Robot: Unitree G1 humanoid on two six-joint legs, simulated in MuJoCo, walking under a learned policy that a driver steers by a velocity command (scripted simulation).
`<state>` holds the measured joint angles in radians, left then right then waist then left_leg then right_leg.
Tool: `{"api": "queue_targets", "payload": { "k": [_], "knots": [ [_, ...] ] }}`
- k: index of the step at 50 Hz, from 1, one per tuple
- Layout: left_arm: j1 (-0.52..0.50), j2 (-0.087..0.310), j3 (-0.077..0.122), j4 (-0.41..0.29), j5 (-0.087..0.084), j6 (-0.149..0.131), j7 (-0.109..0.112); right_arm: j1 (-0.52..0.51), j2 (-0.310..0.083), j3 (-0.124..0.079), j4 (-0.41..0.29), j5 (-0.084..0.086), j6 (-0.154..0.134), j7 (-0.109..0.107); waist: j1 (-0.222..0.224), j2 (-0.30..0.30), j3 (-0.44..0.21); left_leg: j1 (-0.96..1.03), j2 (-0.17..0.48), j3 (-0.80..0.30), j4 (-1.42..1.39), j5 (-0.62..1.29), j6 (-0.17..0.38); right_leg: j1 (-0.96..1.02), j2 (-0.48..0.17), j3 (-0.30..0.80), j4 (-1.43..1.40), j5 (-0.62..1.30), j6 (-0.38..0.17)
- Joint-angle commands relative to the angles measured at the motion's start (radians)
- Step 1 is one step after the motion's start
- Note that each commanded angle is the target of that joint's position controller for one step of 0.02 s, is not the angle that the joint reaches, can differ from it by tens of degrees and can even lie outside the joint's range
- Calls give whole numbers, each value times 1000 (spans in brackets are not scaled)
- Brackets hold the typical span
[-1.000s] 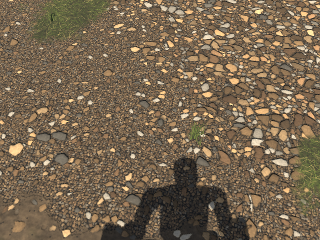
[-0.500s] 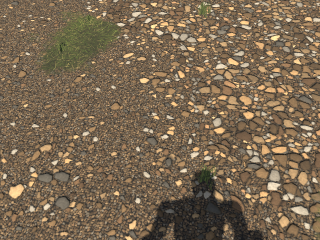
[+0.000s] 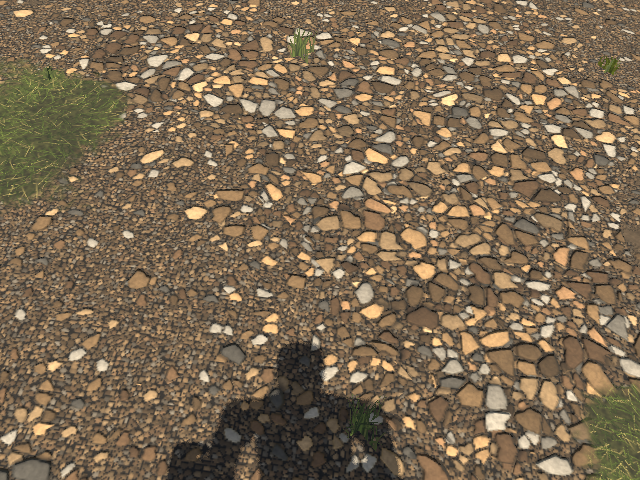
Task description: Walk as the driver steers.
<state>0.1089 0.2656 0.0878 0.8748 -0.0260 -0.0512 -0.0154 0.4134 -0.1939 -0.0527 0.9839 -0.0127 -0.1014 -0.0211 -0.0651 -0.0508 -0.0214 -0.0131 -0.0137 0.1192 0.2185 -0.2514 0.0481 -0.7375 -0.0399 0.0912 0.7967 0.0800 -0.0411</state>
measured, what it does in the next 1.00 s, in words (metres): walks ahead, turning right: right foot, then left foot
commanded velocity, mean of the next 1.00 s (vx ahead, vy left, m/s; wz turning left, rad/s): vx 0.50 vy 0.00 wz -0.41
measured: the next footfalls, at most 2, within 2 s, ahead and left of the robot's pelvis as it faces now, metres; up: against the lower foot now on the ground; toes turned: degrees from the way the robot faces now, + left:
right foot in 0.22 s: +0.29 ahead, -0.12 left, +0.00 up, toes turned -10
left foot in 0.66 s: +0.60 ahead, +0.01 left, +0.00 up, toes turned -25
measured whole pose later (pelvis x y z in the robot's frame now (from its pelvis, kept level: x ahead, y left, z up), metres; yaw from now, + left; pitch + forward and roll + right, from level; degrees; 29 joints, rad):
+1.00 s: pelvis +0.55 -0.09 +0.00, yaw -26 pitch +2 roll +1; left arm 0.13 0.27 0.06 0.72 -0.01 -0.06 -0.01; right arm 0.37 -0.26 -0.05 0.87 0.01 -0.09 0.01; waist -0.08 -0.04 0.01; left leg -0.10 -0.04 0.02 0.27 -0.20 0.04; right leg -0.63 -0.09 0.05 0.74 -0.09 0.00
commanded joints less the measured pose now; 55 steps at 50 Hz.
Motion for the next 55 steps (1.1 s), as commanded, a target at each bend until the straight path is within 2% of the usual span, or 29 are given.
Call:
{"api": "queue_targets", "payload": {
  "k": [1, 5, 7, 9, 10, 11, 12, 13, 14, 15, 16, 18, 20, 24, 28, 31, 32, 33, 34, 35, 36, 37, 38, 39, 41, 44, 47, 52, 55],
  "knots": [
    [-150, 0, -12, -104, 3, -6, -18, -7, -151, -26, -36, 4, -13, -14, -1, 134, 91, -20, 234, -39, -99, 352, 43, 0, -1, -58, -100, 75, 2],
    [-243, -14, -25, -161, 1, -7, -46, 46, -168, -32, -6, 12, 9, -18, -22, 116, 137, 125, 279, 13, -31, 539, 42, -29, 10, -128, -189, -39, -33],
    [-243, 4, -19, -182, 2, -9, -62, 25, -199, -40, -16, 15, 24, -25, 8, 147, 108, 156, 288, 49, 72, 862, 39, 62, 51, -197, -201, -147, -62],
    [-133, 53, 5, -173, 0, -4, -66, 11, -233, -50, -27, 17, 40, -37, 83, 197, 26, 169, 297, 64, 272, 1194, 33, 236, 114, -244, -190, -254, -102],
    [18, 106, 30, -138, -2, -1, -61, -16, -249, -53, -39, 19, 45, -37, 162, 192, -52, 113, 280, 71, 457, 1206, 21, 441, 139, -233, -256, -209, -137],
    [192, 172, 61, -100, 3, 7, -40, -48, -254, -53, -61, 20, 35, -35, 250, 141, -141, -127, 244, 66, 724, 968, -10, 771, 68, -83, -296, -162, -190],
    [246, 259, 72, -92, 1, 9, -23, 35, -102, -6, -109, -11, 3, -4, 157, -129, -254, -632, 39, 15, 1131, -95, -73, 1193, -222, 447, -299, -225, -381],
    [285, 213, 54, -94, 11, 8, -12, -33, -135, -6, -132, 25, -49, 17, 192, -94, -373, -754, -22, -209, 1290, -310, -58, 1240, -308, 726, -462, -302, -435],
    [247, 159, 40, -94, 18, 2, -6, -148, -193, -24, -172, 61, -72, 24, 206, -55, -232, -842, 43, -240, 1263, -222, -35, 1147, -258, 558, -489, -251, -368],
    [163, 121, 30, -110, 10, -8, -7, -181, -195, -23, -186, 56, -78, 18, 155, 26, -134, -804, 86, -230, 1159, -139, -26, 974, -209, 423, -507, -176, -325],
    [88, 97, 21, -129, 10, -15, -11, -191, -195, -32, -182, 31, -73, 8, 105, 85, -61, -739, 112, -216, 1070, -109, -39, 806, -168, 341, -528, -86, -298],
    [44, 82, 11, -148, 16, -20, -5, -156, -189, -44, -194, 12, -42, 3, 43, 67, -20, -620, 139, -214, 974, -86, -67, 615, -125, 272, -569, -21, -288],
    [55, 109, 15, -150, 12, -22, 6, -180, -159, -39, -221, 1, -23, 0, 30, 42, 10, -595, 142, -185, 854, -57, -101, 500, -107, 222, -592, 22, -287],
    [121, 158, 32, -147, 4, -12, 25, -364, -114, -13, -284, -9, -19, 4, 93, 2, 31, -491, 72, -143, 486, 252, -116, 382, -7, 119, -564, -23, -212],
    [203, 150, 31, -130, -7, 0, 25, -450, -151, -17, -326, 20, -23, 21, 134, -31, 9, -432, 27, -179, 323, 329, -108, 460, -41, 217, -497, -173, -178],
    [214, 139, 27, -130, 2, 5, 31, -409, -197, -32, -325, 22, -38, 33, 99, -63, -7, -384, 34, -191, 274, 235, -64, 560, -90, 297, -393, -211, -153],
    [215, 121, 21, -130, 8, 5, 32, -345, -205, -39, -307, 17, -43, 34, 65, -67, -25, -301, 28, -173, 246, 216, -38, 564, -71, 289, -337, -168, -134],
    [220, 81, 7, -135, 15, 0, 28, -241, -236, -52, -288, 2, -49, 30, 16, -44, -95, -138, 75, -204, 251, 201, 6, 531, -21, 243, -186, -118, -104],
    [276, 25, -14, -145, 33, -6, 25, -93, -297, -65, -272, -9, -49, 27, -14, 107, -234, 134, 256, -401, 279, 197, 85, 376, 60, 152, 116, -344, -60],
    [413, 11, -22, -149, -14, -18, 22, 4, -358, -86, -209, -3, -33, 39, 31, 453, -316, 347, 432, -887, 122, -115, 245, 63, 150, 56, 400, -682, -7],
    [357, 117, -4, -130, -25, -18, 25, -27, -256, -63, -234, 18, -30, 43, -5, 284, -216, 297, 407, -923, 67, -359, 217, -51, 89, 106, 506, -639, 0],
    [226, 157, 6, -156, -16, -16, 25, -92, -207, -47, -246, 20, -23, 39, -24, 182, -91, 177, 366, -765, 61, -318, 174, -85, 57, 83, 519, -541, -1],
    [163, 143, 4, -172, 1, -14, 27, -150, -195, -37, -258, 7, -17, 39, -2, 111, -33, 56, 323, -650, 50, -181, 158, -49, 21, 49, 489, -474, 1],
    [139, 125, 4, -183, 14, -17, 25, -184, -179, -31, -254, 2, -13, 39, 21, 109, 7, -28, 290, -575, 31, -76, 161, -25, -11, 39, 427, -426, 2],
    [162, 90, 1, -180, 11, -16, 19, -195, -154, -21, -245, 0, -15, 39, 57, 155, 7, -109, 237, -470, -7, 44, 152, 63, -47, 10, 341, -391, 4],
    [115, 55, -11, -198, 18, -13, 17, -161, -192, -31, -221, 14, -18, 34, 53, 144, 15, -126, 236, -387, -52, 161, 180, 53, -64, -24, 196, -329, 24],
    [25, 33, -26, -218, 21, -19, 11, -135, -225, -40, -205, 22, -7, 27, 28, 128, 24, -132, 219, -301, -73, 212, 168, 91, -61, -46, -9, -180, 36],
    [-108, 45, -30, -252, 7, -25, -6, -53, -249, -43, -162, 37, 9, 27, -18, 132, 59, -104, 229, -249, -54, 204, 148, 173, -23, -77, -201, -81, 40],
    [-134, 69, -25, -270, 5, -33, -17, -42, -266, -48, -145, 42, 23, 25, -4, 143, 70, -39, 268, -264, -6, 235, 129, 200, -11, -81, -263, -155, 4]
  ]
}}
